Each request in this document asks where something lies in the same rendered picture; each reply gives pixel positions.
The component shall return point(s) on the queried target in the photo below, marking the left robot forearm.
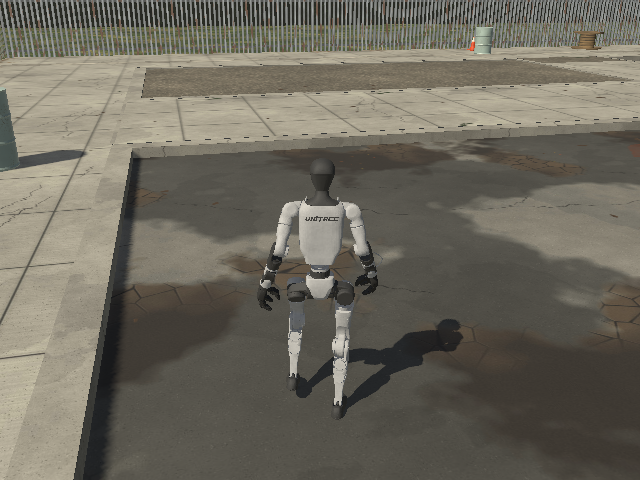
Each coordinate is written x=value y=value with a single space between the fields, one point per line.
x=271 y=269

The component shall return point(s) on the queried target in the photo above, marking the right robot forearm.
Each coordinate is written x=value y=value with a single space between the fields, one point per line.
x=368 y=263

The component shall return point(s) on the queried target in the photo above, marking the robot right foot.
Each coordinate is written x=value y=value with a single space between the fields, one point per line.
x=337 y=411

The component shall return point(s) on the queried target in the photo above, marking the left robot hand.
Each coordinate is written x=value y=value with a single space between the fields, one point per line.
x=262 y=296

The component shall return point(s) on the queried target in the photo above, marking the robot right thigh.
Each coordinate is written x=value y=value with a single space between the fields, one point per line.
x=344 y=304

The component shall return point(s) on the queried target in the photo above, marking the robot left upper arm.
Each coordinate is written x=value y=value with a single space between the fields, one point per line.
x=289 y=211

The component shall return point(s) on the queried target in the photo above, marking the robot right upper arm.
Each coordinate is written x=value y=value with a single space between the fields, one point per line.
x=352 y=212

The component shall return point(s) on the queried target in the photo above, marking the right robot hand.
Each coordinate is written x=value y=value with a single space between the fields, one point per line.
x=362 y=280

